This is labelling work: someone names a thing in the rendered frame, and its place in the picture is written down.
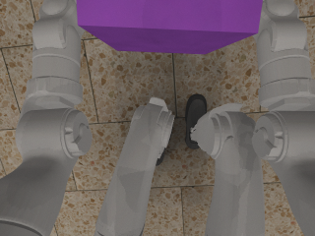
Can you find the left robot upper arm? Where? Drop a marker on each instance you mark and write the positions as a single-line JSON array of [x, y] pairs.
[[50, 142]]

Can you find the robot right forearm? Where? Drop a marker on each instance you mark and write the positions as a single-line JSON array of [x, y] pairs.
[[283, 59]]

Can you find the robot left forearm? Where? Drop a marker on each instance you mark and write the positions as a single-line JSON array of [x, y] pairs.
[[56, 59]]

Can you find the carton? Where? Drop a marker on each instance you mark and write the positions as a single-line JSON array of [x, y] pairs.
[[169, 26]]

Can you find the robot left thigh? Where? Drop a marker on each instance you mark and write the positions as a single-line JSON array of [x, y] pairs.
[[124, 208]]

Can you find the right robot upper arm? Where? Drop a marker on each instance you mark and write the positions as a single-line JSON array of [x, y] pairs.
[[287, 140]]

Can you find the right robot shin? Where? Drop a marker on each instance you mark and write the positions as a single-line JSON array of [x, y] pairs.
[[198, 134]]

